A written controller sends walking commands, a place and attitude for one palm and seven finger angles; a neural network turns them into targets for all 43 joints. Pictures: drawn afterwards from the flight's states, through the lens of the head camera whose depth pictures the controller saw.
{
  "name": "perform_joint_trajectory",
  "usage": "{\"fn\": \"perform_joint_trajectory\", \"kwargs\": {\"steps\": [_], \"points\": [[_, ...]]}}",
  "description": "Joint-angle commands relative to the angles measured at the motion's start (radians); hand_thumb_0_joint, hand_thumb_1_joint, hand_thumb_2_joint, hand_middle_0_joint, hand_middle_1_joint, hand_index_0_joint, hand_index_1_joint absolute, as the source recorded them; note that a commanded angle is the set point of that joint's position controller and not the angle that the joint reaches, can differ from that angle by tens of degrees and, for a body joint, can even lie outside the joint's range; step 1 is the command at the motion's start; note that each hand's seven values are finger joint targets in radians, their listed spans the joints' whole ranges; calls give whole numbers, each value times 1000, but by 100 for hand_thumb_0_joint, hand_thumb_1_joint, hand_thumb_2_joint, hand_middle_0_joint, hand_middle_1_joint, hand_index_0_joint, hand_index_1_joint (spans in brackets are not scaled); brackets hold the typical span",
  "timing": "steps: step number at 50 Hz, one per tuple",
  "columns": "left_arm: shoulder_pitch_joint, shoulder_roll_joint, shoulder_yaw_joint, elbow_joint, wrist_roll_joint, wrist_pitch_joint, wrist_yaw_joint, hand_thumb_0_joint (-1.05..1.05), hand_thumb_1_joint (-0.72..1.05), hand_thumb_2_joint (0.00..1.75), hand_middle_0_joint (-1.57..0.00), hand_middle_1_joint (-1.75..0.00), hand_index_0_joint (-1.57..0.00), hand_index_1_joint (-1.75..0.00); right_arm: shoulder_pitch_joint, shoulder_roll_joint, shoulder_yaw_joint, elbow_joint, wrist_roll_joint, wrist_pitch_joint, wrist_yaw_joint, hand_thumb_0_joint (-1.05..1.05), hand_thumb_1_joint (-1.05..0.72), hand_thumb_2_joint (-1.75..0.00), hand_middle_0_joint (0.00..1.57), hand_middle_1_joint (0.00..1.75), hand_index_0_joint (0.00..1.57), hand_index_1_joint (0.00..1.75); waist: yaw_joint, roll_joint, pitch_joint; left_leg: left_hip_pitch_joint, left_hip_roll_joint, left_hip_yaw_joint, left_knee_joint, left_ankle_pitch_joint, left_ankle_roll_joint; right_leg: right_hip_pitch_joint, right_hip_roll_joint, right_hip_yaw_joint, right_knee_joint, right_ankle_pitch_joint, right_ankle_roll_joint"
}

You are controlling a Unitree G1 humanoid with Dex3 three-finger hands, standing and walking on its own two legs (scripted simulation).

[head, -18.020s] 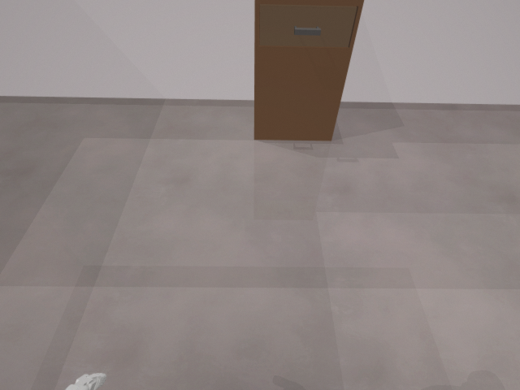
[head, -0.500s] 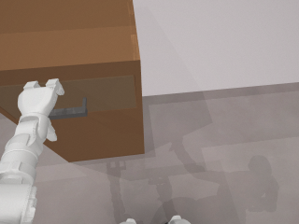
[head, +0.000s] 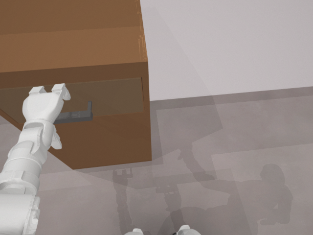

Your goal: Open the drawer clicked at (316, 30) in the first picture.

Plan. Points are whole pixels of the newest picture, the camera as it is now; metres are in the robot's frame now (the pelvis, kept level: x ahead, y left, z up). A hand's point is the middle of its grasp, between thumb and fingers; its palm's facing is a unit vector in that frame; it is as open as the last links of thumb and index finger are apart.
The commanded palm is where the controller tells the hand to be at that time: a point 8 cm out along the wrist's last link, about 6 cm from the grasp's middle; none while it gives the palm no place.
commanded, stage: re-aim the fingers above the handle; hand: left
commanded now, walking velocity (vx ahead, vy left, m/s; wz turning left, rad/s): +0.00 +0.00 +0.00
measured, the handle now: (72, 111) +0.47 +0.28 -0.05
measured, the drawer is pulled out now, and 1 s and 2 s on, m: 0.00 0.00 0.00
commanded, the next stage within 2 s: lower the fingers behind the handle in 1.62 s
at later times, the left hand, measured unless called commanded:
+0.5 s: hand (57, 120) +0.40 +0.28 +0.01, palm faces -0.05 -0.02 -1.00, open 13.8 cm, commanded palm +0.39 +0.28 +0.07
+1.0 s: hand (57, 119) +0.41 +0.29 +0.01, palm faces -0.04 -0.03 -1.00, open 13.8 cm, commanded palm +0.40 +0.29 +0.07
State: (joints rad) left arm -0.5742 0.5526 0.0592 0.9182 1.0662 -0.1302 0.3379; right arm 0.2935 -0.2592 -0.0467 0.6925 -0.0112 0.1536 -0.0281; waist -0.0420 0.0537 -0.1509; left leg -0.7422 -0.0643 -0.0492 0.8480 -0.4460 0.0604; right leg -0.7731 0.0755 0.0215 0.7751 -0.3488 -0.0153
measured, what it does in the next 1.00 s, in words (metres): stands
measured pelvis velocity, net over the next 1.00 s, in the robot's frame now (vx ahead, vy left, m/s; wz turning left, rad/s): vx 0.00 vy -0.01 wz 0.00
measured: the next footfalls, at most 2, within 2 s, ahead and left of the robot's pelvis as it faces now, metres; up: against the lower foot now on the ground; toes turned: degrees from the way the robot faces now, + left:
none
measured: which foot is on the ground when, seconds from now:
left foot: down 0.00-1.00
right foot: down 0.00-1.00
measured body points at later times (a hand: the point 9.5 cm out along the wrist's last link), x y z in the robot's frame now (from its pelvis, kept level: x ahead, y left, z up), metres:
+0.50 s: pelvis -0.01 -0.01 +0.00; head +0.08 +0.00 +0.44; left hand +0.40 +0.28 +0.06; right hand +0.06 -0.28 -0.13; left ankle -0.04 +0.08 -0.70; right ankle +0.00 -0.12 -0.70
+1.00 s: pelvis +0.00 -0.01 +0.00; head +0.10 -0.01 +0.44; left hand +0.41 +0.28 +0.06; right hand +0.05 -0.28 -0.13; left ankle -0.04 +0.08 -0.70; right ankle +0.00 -0.12 -0.70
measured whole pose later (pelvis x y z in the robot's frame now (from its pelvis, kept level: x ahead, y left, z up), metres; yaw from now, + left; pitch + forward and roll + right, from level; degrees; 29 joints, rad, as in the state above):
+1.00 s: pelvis +0.00 -0.01 +0.00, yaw +0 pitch +20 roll -2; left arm -0.55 0.56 0.09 0.90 1.09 -0.19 0.37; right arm 0.30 -0.27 -0.05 0.70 -0.01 0.14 -0.04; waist -0.04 0.05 -0.16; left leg -0.75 -0.06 -0.04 0.85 -0.44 0.05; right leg -0.79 0.08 0.02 0.79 -0.35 -0.03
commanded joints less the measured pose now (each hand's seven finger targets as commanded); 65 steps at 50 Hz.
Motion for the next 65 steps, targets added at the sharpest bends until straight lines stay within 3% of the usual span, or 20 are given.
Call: {"fn": "perform_joint_trajectory", "kwargs": {"steps": [1,4,6,9,14,17,20,27,34,37,42,43,45,46,49,53,55,58,61,65], "points": [[-349,235,53,-218,-16,-37,45,0,-50,30,-30,-120,-30,-120,95,-162,-56,-69,-5,-16,-11,0,-90,-90,20,30,20,30,-16,56,-398,305,57,-14,-72,608,-56,193,-11,-35,-39,320,-32],[-312,318,133,-182,-6,-24,71,0,-50,30,-30,-120,-30,-120,79,-175,-47,-60,-13,-8,-2,0,-90,-90,20,30,20,30,16,44,-370,248,51,-10,-81,563,-54,205,-10,-34,-27,303,-40],[-322,296,112,-171,0,-5,89,0,-50,30,-30,-120,-30,-120,75,-169,-44,-69,-13,-7,3,0,-90,-90,20,30,20,30,14,47,-351,211,45,3,-89,516,-49,218,-13,-34,-27,300,-40],[-291,347,153,-143,3,21,98,0,-50,30,-30,-120,-30,-120,57,-175,-39,-74,-13,-3,6,0,-90,-90,20,30,20,30,37,31,-369,172,36,14,-95,479,-43,268,-14,-20,-25,311,-42],[-309,279,87,-168,-7,19,66,0,-50,30,-30,-120,-30,-120,74,-172,-54,-85,-2,-17,-3,0,-90,-90,20,30,20,30,1,3,-414,220,43,14,-95,485,-33,281,-17,-14,-45,331,-32],[-346,262,62,-183,-12,-12,44,0,-50,30,-30,-120,-30,-120,85,-171,-59,-76,4,-28,-15,0,-90,-90,20,30,20,30,-19,-5,-376,234,46,8,-99,442,-30,245,-18,-15,-61,289,-28],[-423,197,2,-236,-7,-49,48,0,-50,30,-30,-120,-30,-120,89,-160,-63,-75,5,-39,-23,0,-90,-90,20,30,20,30,-49,43,-360,287,49,-9,-94,445,-38,177,-19,-24,-66,249,-31],[-446,298,81,-156,19,-16,113,0,-50,30,-30,-120,-30,-120,76,-167,-44,-54,-9,-40,-8,0,-90,-90,20,30,20,30,-14,106,-363,235,35,-7,-79,428,-55,143,-15,-34,-28,219,-43],[-378,351,106,-70,-4,58,63,0,-50,30,-30,-120,-30,-120,81,-175,-37,-72,-5,-26,-6,0,-90,-90,20,30,20,30,9,2,-431,144,25,33,-85,445,-27,327,-21,-3,-34,367,-29],[-342,323,86,-92,-13,29,18,0,-50,30,-30,-120,-30,-120,90,-173,-44,-80,5,-27,-17,0,-90,-90,20,30,20,30,-1,-45,-419,133,28,41,-89,442,-13,358,-26,11,-50,411,-20],[-309,305,100,-187,-9,-53,13,0,-50,30,-30,-120,-30,-120,90,-166,-54,-78,3,-30,-22,0,-90,-90,20,30,20,30,5,15,-399,193,36,28,-83,487,-19,292,-21,7,-46,383,-28],[-321,270,75,-198,-7,-65,21,0,-50,30,-30,-120,-30,-120,90,-161,-57,-80,3,-33,-23,0,-90,-90,20,30,20,30,-11,14,-384,199,37,26,-81,479,-20,271,-20,3,-49,367,-28],[-333,292,102,-217,-6,-83,46,0,-50,30,-30,-120,-30,-120,89,-163,-59,-71,-2,-33,-21,0,-90,-90,20,30,20,30,-13,28,-380,201,39,19,-69,495,-24,244,-20,1,-36,364,-30],[-319,313,127,-213,-4,-83,61,0,-50,30,-30,-120,-30,-120,88,-167,-58,-63,-6,-31,-18,0,-90,-90,20,30,20,30,2,41,-386,202,38,14,-68,490,-29,233,-19,-5,-26,341,-33],[-385,300,111,-217,8,-65,105,0,-50,30,-30,-120,-30,-120,85,-167,-59,-53,-11,-33,-10,0,-90,-90,20,30,20,30,-17,77,-389,217,39,12,-55,496,-37,182,-16,-17,-17,313,-36],[-406,360,139,-182,14,-6,131,0,-50,30,-30,-120,-30,-120,84,-176,-51,-47,-12,-30,-5,0,-90,-90,20,30,20,30,-4,73,-435,205,31,15,-56,487,-39,221,-16,-19,-6,329,-34],[-385,349,129,-165,8,16,119,0,-50,30,-30,-120,-30,-120,86,-176,-52,-48,-10,-29,-4,0,-90,-90,20,30,20,30,1,75,-463,238,35,11,-56,542,-48,234,-15,-22,-7,355,-32],[-375,237,32,-146,-10,41,76,0,-50,30,-30,-120,-30,-120,91,-169,-58,-59,1,-33,-4,0,-90,-90,20,30,20,30,-24,66,-432,277,43,10,-66,556,-49,220,-11,-28,-40,343,-27],[-342,251,42,-128,-24,38,28,0,-50,30,-30,-120,-30,-120,97,-172,-55,-63,7,-30,-12,0,-90,-90,20,30,20,30,-21,-16,-399,250,45,13,-85,523,-35,265,-14,-19,-60,355,-24],[-357,266,52,-150,-13,-7,4,0,-50,30,-30,-120,-30,-120,91,-168,-49,-71,7,-28,-21,0,-90,-90,20,30,20,30,-16,-8,-346,218,42,12,-102,486,-28,260,-20,-13,-65,340,-29]]}}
